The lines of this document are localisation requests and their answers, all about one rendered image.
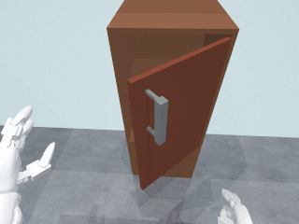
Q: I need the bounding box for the robot left hand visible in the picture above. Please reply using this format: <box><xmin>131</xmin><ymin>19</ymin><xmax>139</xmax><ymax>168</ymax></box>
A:
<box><xmin>0</xmin><ymin>105</ymin><xmax>55</xmax><ymax>193</ymax></box>

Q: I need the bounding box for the handle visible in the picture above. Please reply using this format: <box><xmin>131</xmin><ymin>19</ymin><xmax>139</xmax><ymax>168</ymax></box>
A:
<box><xmin>145</xmin><ymin>89</ymin><xmax>169</xmax><ymax>146</ymax></box>

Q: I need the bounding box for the cupboard door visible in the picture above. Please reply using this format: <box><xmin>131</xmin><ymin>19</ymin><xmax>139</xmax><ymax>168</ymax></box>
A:
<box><xmin>127</xmin><ymin>36</ymin><xmax>232</xmax><ymax>190</ymax></box>

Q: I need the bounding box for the robot right hand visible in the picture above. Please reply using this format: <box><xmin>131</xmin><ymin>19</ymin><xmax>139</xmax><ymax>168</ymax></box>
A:
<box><xmin>218</xmin><ymin>189</ymin><xmax>253</xmax><ymax>224</ymax></box>

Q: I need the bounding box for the robot left forearm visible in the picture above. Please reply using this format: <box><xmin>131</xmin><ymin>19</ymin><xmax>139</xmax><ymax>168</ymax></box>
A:
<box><xmin>0</xmin><ymin>191</ymin><xmax>23</xmax><ymax>224</ymax></box>

